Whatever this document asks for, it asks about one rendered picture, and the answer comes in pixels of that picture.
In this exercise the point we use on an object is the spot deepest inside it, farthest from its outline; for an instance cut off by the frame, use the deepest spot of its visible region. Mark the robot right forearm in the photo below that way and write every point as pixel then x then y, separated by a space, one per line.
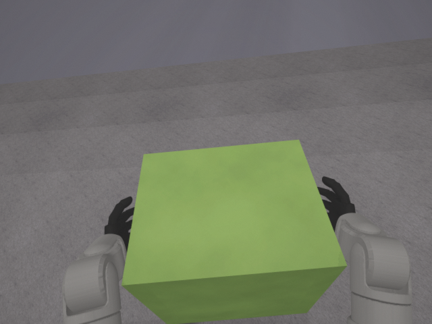
pixel 380 272

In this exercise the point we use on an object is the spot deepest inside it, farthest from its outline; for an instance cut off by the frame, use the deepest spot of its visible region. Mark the left robot hand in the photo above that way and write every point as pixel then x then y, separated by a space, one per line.
pixel 117 220

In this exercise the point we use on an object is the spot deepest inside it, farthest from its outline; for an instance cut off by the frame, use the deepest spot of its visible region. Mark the robot left forearm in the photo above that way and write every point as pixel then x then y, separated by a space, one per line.
pixel 90 288

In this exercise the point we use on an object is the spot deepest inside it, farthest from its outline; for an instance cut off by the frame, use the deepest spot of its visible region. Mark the carton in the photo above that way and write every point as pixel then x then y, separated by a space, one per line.
pixel 230 232

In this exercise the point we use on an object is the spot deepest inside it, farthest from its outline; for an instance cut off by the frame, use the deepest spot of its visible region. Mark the right robot hand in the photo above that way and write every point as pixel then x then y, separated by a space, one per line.
pixel 340 202

